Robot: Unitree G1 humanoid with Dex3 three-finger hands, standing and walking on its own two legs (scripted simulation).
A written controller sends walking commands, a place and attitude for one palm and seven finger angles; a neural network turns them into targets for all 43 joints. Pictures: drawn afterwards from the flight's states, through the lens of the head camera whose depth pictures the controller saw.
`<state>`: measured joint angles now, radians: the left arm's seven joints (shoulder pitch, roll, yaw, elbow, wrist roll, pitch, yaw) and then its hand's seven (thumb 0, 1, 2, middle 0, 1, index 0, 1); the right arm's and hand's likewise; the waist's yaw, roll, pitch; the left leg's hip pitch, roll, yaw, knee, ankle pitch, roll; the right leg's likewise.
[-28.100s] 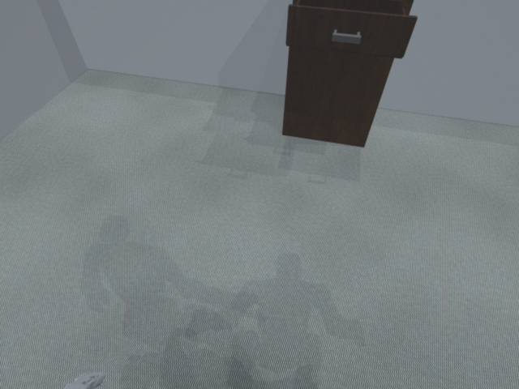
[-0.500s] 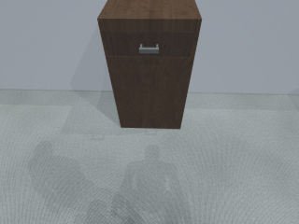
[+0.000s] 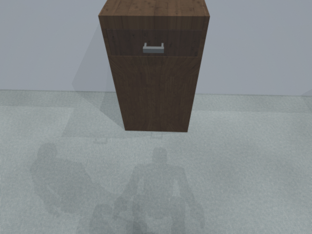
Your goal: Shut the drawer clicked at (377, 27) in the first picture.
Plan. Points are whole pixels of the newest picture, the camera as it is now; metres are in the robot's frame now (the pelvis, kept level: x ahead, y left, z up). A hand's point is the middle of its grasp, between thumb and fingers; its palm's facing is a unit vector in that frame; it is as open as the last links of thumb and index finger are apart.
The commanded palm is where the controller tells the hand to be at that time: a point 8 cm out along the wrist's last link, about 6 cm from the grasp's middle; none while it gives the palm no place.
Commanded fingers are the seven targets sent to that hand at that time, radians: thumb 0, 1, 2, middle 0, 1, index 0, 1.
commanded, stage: look to check the result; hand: left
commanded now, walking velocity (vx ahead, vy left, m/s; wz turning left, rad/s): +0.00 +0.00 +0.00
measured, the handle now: (153, 47) +0.93 +0.06 -0.02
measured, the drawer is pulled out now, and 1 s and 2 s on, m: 0.00 0.00 0.00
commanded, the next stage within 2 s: stand and wait in 0.22 s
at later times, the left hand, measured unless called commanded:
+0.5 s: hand out of the picture +0.09 +0.23 -0.15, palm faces -0.01 -0.94 -0.33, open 7.4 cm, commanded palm none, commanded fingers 0.00 0.90 0.90 -0.20 -0.30 -0.20 -0.30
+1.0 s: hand out of the picture +0.10 +0.23 -0.15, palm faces -0.02 -0.94 -0.33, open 7.4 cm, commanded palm none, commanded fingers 0.00 0.90 0.90 -0.20 -0.30 -0.20 -0.30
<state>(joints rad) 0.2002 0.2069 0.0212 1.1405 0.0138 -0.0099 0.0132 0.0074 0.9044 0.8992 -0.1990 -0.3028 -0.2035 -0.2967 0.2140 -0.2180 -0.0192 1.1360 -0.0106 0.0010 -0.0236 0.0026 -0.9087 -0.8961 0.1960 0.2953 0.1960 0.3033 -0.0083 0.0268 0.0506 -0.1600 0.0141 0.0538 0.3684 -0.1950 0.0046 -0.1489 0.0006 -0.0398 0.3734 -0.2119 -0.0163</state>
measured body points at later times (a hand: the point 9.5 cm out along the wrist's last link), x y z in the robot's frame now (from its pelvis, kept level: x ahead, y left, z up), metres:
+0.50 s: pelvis +0.01 -0.01 +0.00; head +0.03 -0.02 +0.45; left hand +0.09 +0.28 -0.13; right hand +0.07 -0.29 -0.15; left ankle +0.00 +0.12 -0.75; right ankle -0.01 -0.11 -0.75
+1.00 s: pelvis +0.02 -0.01 +0.00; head +0.04 -0.02 +0.45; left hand +0.10 +0.28 -0.13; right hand +0.08 -0.30 -0.14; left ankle +0.00 +0.12 -0.75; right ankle -0.01 -0.11 -0.75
